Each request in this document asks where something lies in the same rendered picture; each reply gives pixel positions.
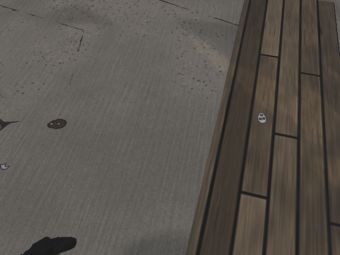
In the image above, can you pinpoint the left robot hand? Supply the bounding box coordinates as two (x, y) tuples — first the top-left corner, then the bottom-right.
(21, 237), (77, 255)

